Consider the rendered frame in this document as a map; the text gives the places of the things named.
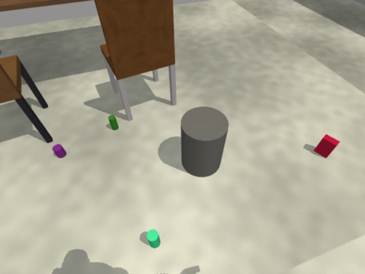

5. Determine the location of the chair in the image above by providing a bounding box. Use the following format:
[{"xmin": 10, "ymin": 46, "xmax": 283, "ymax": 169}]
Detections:
[
  {"xmin": 0, "ymin": 55, "xmax": 53, "ymax": 143},
  {"xmin": 94, "ymin": 0, "xmax": 177, "ymax": 121}
]

